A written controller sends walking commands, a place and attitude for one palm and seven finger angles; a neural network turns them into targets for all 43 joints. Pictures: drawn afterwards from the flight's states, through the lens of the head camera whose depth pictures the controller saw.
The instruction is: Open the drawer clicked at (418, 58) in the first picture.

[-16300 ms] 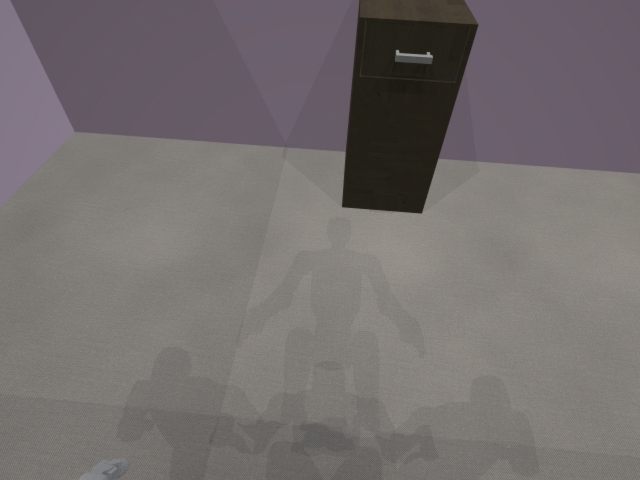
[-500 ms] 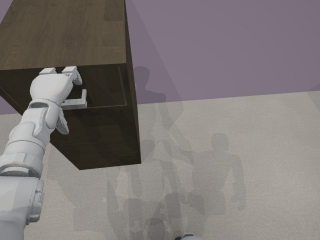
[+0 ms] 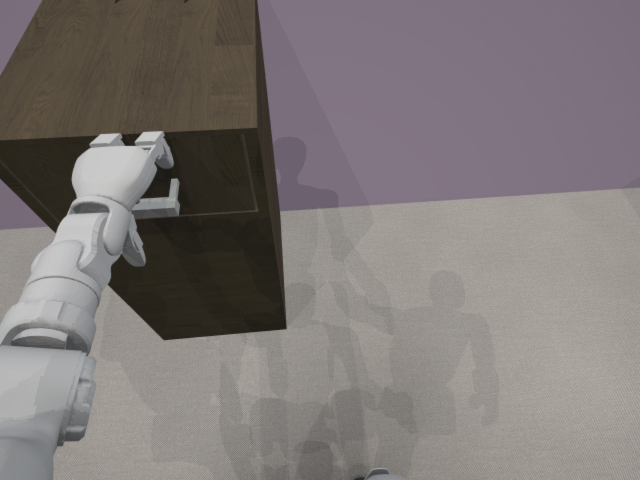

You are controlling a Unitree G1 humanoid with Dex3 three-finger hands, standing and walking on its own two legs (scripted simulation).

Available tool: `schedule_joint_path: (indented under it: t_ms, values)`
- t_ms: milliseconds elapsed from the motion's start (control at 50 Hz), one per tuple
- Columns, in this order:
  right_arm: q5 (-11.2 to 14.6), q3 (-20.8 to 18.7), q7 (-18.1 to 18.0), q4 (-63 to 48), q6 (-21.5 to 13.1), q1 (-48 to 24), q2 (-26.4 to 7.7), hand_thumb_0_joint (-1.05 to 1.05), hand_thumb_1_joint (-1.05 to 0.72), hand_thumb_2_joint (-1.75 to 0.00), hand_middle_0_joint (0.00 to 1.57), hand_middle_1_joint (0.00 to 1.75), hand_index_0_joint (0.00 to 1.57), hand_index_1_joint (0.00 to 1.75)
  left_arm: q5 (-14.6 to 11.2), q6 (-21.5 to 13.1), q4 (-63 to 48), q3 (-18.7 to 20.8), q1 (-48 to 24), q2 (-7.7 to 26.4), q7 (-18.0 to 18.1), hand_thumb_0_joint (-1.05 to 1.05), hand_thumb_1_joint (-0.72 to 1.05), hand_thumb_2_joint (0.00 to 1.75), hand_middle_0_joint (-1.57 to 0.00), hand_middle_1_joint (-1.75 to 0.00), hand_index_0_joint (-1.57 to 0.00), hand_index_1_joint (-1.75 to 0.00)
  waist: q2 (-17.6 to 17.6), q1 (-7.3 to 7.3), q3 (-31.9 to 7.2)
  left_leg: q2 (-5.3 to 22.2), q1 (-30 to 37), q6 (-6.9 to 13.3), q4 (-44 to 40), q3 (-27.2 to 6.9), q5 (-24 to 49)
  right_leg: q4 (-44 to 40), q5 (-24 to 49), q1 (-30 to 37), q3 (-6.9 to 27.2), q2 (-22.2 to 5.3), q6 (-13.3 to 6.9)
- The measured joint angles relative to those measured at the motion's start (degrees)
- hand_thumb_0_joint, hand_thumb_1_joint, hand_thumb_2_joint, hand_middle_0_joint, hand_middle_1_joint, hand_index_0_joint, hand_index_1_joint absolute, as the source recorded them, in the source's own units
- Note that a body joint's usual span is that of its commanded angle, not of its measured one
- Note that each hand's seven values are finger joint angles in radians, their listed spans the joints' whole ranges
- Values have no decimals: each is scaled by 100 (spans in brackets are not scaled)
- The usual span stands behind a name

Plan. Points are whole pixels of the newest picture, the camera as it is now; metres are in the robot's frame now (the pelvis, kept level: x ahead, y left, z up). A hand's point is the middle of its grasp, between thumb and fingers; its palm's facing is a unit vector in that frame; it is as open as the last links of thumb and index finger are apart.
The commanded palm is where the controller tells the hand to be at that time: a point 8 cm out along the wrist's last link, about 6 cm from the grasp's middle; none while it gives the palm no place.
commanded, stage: move the hooked fingers above the handle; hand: left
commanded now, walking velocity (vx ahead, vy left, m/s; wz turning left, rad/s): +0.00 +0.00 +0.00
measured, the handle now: (138, 198) +0.52 +0.27 -0.01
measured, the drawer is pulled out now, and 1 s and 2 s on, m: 0.00 0.00 0.00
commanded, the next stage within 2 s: lower the fingers behind the handle in 1.86 s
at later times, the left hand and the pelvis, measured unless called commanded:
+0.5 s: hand (129, 198) +0.47 +0.25 +0.04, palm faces -0.05 -0.04 -1.00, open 13.8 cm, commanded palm +0.46 +0.26 +0.10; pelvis +0.00 +0.00 +0.00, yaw +0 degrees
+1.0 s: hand (130, 203) +0.46 +0.25 +0.04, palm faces -0.05 -0.03 -1.00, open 13.8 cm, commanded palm +0.45 +0.26 +0.10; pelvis +0.00 +0.00 +0.00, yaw +0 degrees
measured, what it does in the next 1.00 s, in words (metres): stands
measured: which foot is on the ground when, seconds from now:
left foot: down 0.00-1.00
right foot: down 0.00-1.00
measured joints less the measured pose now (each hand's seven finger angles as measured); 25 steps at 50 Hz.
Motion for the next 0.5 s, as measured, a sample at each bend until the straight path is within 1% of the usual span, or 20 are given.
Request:
schedule_joint_path:
  t_ms: [60,100,160,200,240,300,360,400,440,500]
  values:
    - [-32,30,30,-68,6,-60,-27,0,-91,-90,20,30,21,30,89,151,100,202,-50,100,177,0,-49,30,-33,-121,-32,-120,24,-45,26,19,-113,0,51,69,-12,78,2,-151,66,22,-3]
    - [-34,24,42,-83,9,-50,-39,0,-91,-90,20,30,21,30,81,169,84,219,-46,109,231,0,-48,30,-35,-122,-33,-121,63,-11,37,26,-155,1,54,98,-6,91,13,-207,94,30,0]
    - [-16,45,43,-51,49,-50,-35,0,-91,-90,20,30,21,30,63,349,169,278,-31,133,166,0,-48,30,-35,-123,-34,-122,101,21,20,35,-149,0,6,137,16,69,36,-227,134,43,3]
    - [16,60,25,-35,63,-47,-14,0,-91,-90,20,30,21,30,20,477,289,292,-23,207,85,0,-48,30,-35,-122,-34,-122,106,23,26,43,-112,-4,-39,151,32,39,50,-202,149,53,0]
    - [51,68,-8,-33,45,-22,9,0,-91,-90,20,30,21,30,-23,532,388,247,-40,287,-21,0,-48,30,-34,-122,-33,-122,103,20,57,47,-76,-11,-79,132,52,-4,64,-157,131,55,-8]
    - [75,61,-66,-27,-9,44,33,0,-91,-90,20,30,21,30,-26,425,391,181,-47,386,-198,0,-48,30,-33,-121,-33,-121,75,23,88,47,-59,-24,-109,81,74,-54,77,-114,82,53,-23]
    - [54,-3,-108,1,-59,135,41,0,-91,-90,20,30,21,30,-49,168,182,83,-14,374,-310,-1,-48,30,-33,-121,-32,-120,49,47,78,45,-62,-37,-98,14,70,-83,69,-78,16,47,-34]
    - [41,-28,-119,34,-63,164,23,0,-91,-90,20,30,21,30,-66,-6,74,68,9,330,-296,-1,-48,30,-33,-121,-32,-120,30,49,48,44,-71,-40,-69,-11,47,-69,47,-73,-8,44,-36]
    - [24,-42,-109,62,-64,160,-5,0,-91,-90,20,30,21,30,-65,-104,41,74,-4,280,-233,-1,-48,30,-33,-120,-32,-120,20,29,24,41,-95,-40,-26,-26,18,-36,19,-87,-23,41,-35]
    - [-9,-46,-65,63,-52,122,-56,0,-91,-90,20,30,21,30,-5,-93,77,154,-34,238,-57,-1,-48,30,-33,-121,-32,-120,22,-13,-18,39,-166,-33,45,-9,-24,40,-18,-168,-8,38,-30]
